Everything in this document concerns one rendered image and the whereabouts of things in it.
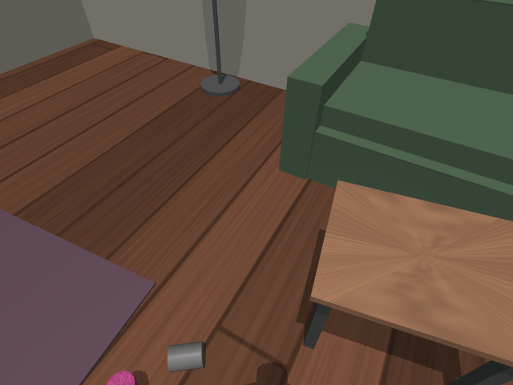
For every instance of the floor lamp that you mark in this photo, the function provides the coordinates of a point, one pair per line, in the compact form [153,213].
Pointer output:
[219,85]

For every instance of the coffee table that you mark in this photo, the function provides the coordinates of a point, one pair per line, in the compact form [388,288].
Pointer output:
[438,272]

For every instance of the sofa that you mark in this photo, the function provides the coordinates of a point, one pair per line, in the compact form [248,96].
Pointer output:
[419,103]

